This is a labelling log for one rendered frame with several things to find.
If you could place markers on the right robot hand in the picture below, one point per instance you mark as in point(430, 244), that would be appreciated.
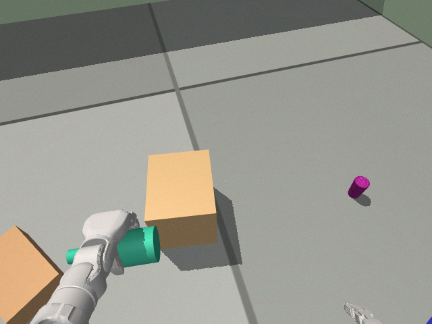
point(361, 315)

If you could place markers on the left robot hand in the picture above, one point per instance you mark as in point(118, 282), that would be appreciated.
point(113, 224)

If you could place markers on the left robot arm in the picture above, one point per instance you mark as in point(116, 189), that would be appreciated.
point(76, 297)

